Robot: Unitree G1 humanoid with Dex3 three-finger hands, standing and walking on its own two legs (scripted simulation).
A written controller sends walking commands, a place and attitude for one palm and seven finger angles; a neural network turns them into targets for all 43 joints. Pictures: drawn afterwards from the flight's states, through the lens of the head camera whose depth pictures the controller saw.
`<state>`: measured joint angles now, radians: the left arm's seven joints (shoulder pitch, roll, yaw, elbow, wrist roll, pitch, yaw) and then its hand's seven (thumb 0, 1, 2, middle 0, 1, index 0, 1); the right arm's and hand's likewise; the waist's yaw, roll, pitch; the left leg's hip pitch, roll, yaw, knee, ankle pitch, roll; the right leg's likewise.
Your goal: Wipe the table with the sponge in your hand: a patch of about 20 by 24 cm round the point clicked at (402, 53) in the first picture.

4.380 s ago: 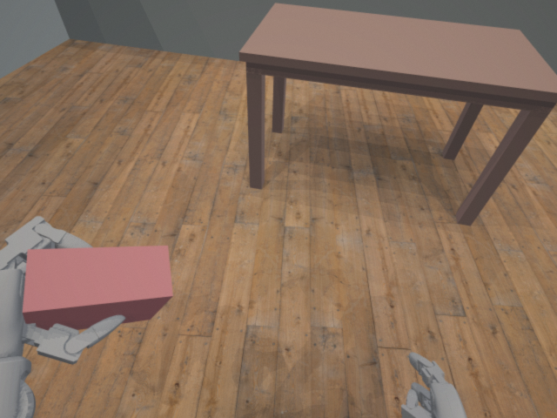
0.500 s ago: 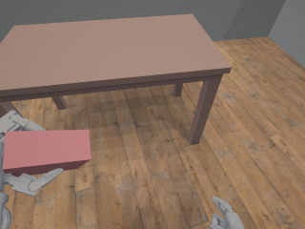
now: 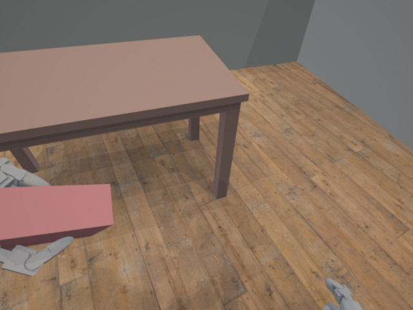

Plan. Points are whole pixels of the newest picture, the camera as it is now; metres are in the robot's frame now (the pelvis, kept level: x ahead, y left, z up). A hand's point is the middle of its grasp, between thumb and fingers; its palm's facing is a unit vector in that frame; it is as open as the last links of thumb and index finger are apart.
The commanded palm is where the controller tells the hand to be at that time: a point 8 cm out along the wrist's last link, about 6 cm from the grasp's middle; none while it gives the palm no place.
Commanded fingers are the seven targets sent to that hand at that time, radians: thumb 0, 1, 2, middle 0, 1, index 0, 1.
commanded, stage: take the last steps up to it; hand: left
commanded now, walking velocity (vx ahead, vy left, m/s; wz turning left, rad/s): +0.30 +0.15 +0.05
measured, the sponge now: (69, 215) +0.21 +0.21 +0.16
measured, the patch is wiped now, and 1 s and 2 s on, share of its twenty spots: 0.00 0.00 0.00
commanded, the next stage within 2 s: none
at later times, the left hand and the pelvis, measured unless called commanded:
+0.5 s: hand (66, 204) +0.22 +0.22 +0.17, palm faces +0.38 -0.75 -0.55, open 10.1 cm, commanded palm +0.18 +0.25 +0.18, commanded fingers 0.00 0.10 1.30 -1.20 -1.60 -1.20 -1.60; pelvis +0.03 -0.03 +0.01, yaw +2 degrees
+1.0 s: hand (82, 139) +0.35 +0.24 +0.18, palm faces +0.36 -0.76 -0.54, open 10.1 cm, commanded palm +0.30 +0.29 +0.18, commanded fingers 0.00 0.10 1.30 -1.20 -1.60 -1.20 -1.60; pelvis +0.14 +0.01 +0.00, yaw +0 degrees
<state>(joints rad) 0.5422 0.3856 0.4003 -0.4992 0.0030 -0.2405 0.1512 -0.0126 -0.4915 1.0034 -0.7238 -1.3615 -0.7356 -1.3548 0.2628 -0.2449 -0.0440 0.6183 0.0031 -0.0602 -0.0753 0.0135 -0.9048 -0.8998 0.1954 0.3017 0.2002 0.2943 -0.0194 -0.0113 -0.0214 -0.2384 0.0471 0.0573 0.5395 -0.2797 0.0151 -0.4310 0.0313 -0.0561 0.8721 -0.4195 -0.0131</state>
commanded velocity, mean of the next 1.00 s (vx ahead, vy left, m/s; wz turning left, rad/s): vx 0.30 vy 0.15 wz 0.00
